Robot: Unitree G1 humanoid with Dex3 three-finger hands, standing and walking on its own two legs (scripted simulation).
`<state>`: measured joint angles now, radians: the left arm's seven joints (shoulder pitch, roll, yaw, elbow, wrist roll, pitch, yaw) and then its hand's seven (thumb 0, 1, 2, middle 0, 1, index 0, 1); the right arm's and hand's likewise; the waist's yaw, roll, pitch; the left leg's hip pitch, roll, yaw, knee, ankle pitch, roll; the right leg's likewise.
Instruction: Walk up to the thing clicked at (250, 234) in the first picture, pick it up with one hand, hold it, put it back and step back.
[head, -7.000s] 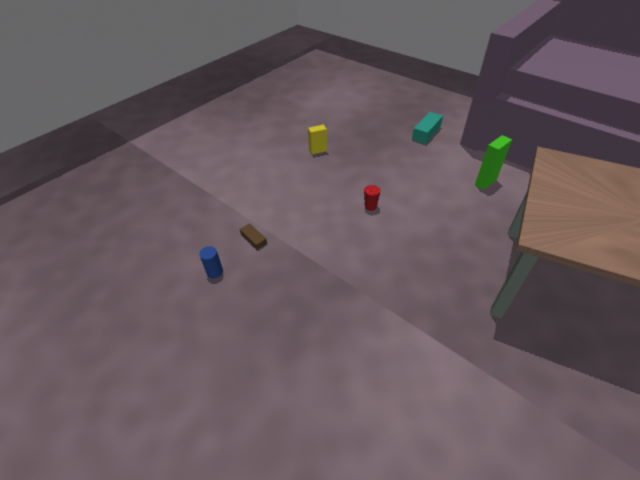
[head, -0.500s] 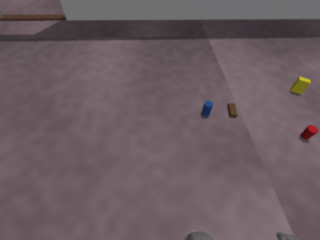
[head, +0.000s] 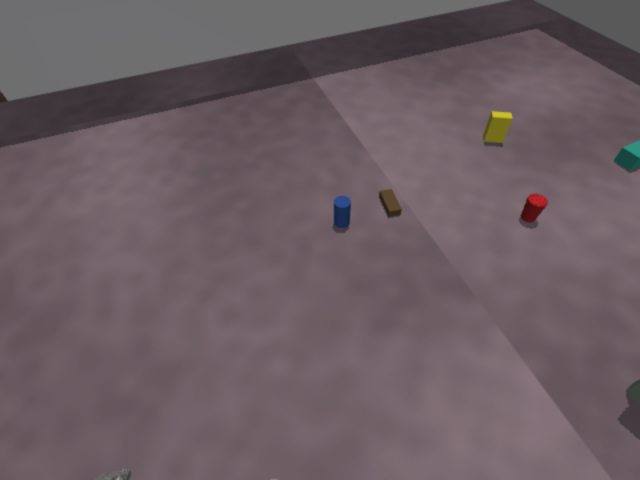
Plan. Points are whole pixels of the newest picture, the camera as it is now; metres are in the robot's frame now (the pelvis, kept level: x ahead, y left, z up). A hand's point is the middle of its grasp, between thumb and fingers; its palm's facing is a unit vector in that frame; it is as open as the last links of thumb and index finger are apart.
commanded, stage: walk up
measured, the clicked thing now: (390, 202) +1.25 -0.28 -0.73
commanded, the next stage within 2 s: stand in 1.24 s
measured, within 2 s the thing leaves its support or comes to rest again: neither
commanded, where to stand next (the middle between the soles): +0.06 -0.01 m, yaw -13 degrees
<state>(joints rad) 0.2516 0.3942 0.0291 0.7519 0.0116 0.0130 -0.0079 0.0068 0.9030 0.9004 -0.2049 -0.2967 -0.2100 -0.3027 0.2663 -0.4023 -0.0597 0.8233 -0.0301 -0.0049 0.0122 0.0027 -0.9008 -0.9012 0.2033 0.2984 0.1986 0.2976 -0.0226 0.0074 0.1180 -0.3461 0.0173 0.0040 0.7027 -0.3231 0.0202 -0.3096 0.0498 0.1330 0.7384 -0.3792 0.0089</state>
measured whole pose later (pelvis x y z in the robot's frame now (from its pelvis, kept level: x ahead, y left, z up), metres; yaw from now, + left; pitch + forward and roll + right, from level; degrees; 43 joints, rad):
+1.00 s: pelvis +0.01 +0.00 +0.02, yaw -14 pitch -3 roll +1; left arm 0.10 0.36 0.00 1.04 0.00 -0.02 0.00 0.01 0.91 0.90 -0.20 -0.30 -0.21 -0.30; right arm 0.11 -0.38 -0.01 1.06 -0.01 -0.01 0.02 0.00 -0.90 -0.90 0.20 0.30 0.20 0.30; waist -0.02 0.01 0.08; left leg -0.18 0.05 0.07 0.49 -0.26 -0.02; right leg -0.23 0.03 0.14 0.52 -0.24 0.02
